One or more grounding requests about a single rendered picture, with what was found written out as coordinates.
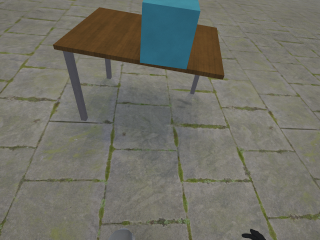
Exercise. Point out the robot left thigh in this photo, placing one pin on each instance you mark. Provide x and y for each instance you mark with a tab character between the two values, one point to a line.
122	234

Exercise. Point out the robot right hand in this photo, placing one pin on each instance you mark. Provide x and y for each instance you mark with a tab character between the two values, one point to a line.
255	235

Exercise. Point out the table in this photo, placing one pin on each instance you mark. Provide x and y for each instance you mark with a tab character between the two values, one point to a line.
116	35

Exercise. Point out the carton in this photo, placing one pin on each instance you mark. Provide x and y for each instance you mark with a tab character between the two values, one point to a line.
168	29

